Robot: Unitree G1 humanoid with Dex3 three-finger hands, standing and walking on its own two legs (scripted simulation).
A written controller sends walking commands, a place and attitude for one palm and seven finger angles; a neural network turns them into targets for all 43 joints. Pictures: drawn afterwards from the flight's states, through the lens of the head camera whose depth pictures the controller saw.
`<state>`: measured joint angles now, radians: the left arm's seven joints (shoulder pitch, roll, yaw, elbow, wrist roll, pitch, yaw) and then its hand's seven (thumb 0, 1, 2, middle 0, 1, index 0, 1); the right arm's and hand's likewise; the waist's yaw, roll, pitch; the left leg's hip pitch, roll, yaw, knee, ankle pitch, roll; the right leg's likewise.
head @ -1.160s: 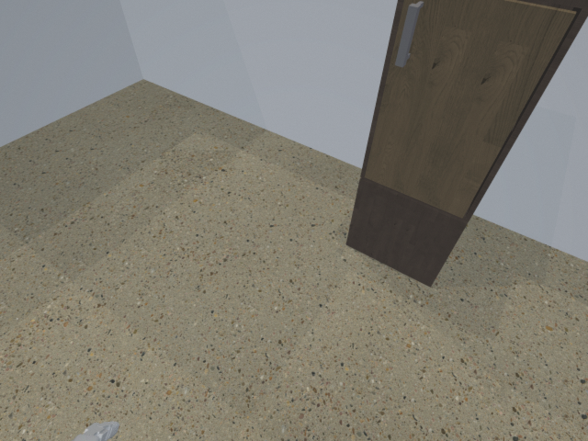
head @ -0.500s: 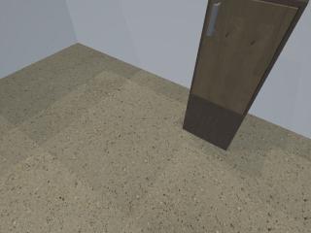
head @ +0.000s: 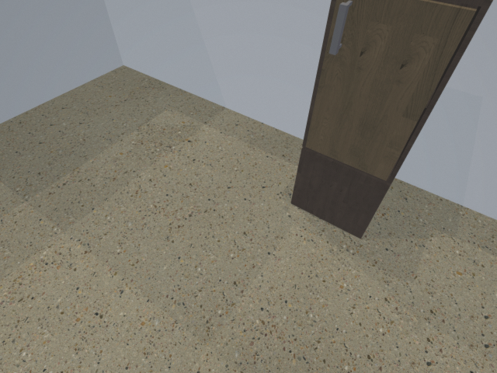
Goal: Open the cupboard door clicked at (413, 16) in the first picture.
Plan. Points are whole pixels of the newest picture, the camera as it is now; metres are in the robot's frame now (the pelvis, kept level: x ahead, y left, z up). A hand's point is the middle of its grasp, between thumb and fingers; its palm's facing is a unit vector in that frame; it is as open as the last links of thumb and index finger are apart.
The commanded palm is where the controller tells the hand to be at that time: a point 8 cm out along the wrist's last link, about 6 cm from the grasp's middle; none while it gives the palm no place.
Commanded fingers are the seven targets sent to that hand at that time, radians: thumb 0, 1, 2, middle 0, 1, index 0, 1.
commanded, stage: look at it before walking up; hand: left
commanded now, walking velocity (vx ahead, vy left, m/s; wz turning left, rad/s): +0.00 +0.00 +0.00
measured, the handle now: (341, 27) +1.00 -0.21 +0.14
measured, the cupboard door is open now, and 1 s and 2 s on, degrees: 0 0 0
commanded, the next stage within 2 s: turn to face it in 0.28 s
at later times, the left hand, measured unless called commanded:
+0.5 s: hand out of the picture +0.09 +0.24 -0.16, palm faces -0.03 -0.94 -0.34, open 7.4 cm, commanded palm none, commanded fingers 0.00 0.90 0.90 -0.20 -0.30 -0.20 -0.30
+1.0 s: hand out of the picture +0.07 +0.14 -0.16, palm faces -0.21 -0.94 -0.27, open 7.4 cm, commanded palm none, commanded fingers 0.00 0.90 0.90 -0.20 -0.30 -0.20 -0.30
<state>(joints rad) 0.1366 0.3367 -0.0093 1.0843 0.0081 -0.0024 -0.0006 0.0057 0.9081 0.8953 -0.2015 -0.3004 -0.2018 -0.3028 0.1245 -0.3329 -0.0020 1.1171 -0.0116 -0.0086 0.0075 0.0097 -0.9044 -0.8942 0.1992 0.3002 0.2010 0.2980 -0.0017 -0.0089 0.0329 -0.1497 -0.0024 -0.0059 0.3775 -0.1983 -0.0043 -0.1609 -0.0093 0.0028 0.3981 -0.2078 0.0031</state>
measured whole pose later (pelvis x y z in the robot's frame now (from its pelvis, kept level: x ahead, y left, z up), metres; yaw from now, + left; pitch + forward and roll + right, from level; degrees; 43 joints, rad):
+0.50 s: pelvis +0.01 -0.01 +0.00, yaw -1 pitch -1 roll +0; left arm 0.14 0.33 0.00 1.07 0.01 0.01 0.01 0.01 0.91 0.90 -0.20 -0.30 -0.20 -0.30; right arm 0.10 -0.33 -0.01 1.10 -0.01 0.00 -0.01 0.01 -0.90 -0.89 0.20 0.30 0.20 0.30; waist 0.01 0.00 0.04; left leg -0.14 0.01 0.01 0.38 -0.22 -0.01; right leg -0.16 0.01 0.02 0.41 -0.23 -0.01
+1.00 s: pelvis -0.02 -0.05 -0.01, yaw -16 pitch +1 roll +3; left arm 0.27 0.19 0.04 0.93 0.01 0.03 0.01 0.00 0.91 0.90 -0.20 -0.30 -0.20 -0.30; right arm 0.14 -0.24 -0.06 0.97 -0.02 0.06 -0.01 0.01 -0.91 -0.89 0.20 0.30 0.20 0.30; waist 0.03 0.01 0.09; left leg -0.49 0.05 0.00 1.12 -0.35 -0.07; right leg -0.29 0.07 0.04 0.51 -0.23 -0.10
